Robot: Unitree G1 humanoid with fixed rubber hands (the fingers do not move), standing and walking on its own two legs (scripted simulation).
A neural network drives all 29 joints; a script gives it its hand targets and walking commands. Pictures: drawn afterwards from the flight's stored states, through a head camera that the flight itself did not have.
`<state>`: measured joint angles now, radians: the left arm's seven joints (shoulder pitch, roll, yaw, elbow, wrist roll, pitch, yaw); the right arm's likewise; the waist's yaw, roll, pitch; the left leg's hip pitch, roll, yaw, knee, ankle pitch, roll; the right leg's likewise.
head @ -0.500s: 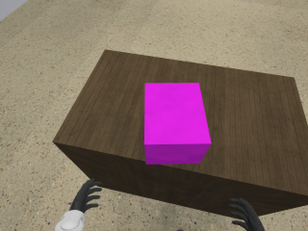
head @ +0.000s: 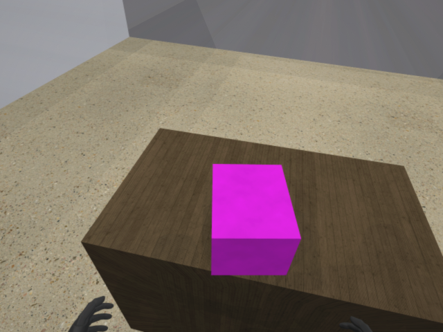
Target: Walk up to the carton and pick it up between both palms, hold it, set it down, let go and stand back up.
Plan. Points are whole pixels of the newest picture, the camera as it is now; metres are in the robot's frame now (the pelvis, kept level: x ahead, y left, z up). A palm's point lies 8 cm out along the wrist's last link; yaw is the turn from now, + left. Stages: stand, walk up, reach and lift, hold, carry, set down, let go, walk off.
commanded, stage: stand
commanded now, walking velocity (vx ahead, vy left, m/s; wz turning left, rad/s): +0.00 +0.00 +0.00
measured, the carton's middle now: (248, 217) +0.41 -0.03 -0.05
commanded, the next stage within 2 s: none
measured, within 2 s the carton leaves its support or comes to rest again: neither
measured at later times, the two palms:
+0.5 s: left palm out of the picture +0.09 +0.28 -0.09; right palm out of the picture +0.07 -0.26 -0.10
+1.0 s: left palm out of the picture +0.05 +0.28 -0.10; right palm out of the picture +0.02 -0.27 -0.12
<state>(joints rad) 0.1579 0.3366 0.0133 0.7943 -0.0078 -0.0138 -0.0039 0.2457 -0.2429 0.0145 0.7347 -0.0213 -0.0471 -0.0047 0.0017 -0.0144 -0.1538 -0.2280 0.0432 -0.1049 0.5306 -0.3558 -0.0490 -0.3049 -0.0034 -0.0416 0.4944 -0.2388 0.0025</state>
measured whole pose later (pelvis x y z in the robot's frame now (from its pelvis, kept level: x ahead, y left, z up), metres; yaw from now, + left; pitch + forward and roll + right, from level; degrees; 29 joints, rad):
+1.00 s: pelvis -0.05 -0.01 +0.00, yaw +0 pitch -1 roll -1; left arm 0.16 0.33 0.01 0.99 -0.01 -0.03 -0.01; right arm 0.28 -0.27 0.01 0.90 -0.02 -0.03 0.00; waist 0.00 0.02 -0.07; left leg -0.23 0.04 -0.10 0.53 -0.29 -0.06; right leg -0.31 0.00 -0.04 0.49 -0.17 0.00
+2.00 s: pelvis -0.05 -0.01 +0.00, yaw +0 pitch -1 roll +0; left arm 0.16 0.33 0.01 0.99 -0.01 -0.03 -0.01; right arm 0.28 -0.28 0.01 0.92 -0.02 -0.03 -0.01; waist 0.00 0.03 -0.02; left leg -0.23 0.04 -0.10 0.53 -0.29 -0.06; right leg -0.31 0.00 -0.04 0.49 -0.17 -0.01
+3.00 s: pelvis -0.04 -0.01 +0.00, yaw +0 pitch -1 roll -1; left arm 0.16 0.32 0.01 0.99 -0.01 -0.03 -0.01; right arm 0.28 -0.29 0.01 0.92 -0.02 -0.03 0.00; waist 0.00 0.03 -0.01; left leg -0.23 0.04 -0.10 0.53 -0.30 -0.06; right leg -0.30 0.00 -0.04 0.49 -0.18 -0.01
